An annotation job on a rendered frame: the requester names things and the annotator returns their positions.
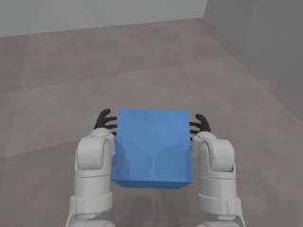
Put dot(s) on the robot right hand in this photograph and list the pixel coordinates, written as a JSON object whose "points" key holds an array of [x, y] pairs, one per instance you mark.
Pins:
{"points": [[203, 127]]}

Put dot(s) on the robot right forearm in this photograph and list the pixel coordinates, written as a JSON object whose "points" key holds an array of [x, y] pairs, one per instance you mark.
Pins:
{"points": [[217, 168]]}

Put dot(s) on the robot left hand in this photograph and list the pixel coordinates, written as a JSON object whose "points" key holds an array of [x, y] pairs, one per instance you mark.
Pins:
{"points": [[102, 120]]}

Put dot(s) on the carton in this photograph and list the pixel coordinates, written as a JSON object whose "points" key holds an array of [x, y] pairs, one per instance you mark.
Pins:
{"points": [[153, 149]]}

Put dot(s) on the robot left forearm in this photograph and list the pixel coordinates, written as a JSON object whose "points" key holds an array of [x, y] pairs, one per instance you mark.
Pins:
{"points": [[92, 183]]}

